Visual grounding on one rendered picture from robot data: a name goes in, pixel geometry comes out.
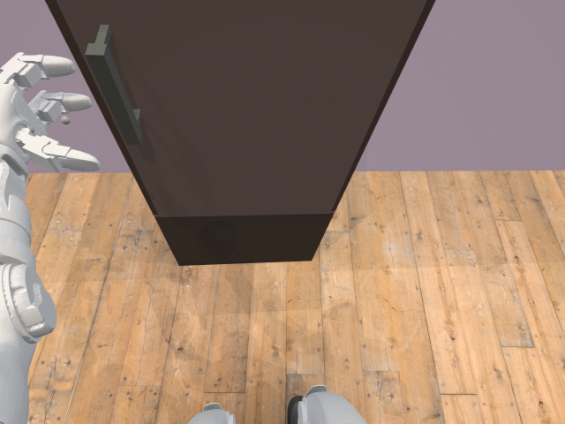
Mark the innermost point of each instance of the robot shin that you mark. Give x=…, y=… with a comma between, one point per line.
x=315, y=388
x=212, y=406

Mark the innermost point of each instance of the handle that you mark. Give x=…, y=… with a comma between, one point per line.
x=105, y=71

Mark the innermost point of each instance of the left robot forearm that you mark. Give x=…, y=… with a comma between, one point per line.
x=15, y=218

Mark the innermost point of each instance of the robot left hand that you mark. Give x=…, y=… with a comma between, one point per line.
x=19, y=74

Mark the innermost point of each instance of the left robot upper arm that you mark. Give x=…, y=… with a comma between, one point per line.
x=27, y=312

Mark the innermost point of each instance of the cupboard door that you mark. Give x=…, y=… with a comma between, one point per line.
x=248, y=107

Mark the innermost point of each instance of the robot right shin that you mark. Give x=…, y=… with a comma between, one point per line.
x=315, y=388

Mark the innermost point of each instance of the robot left shin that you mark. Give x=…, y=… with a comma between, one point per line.
x=212, y=406

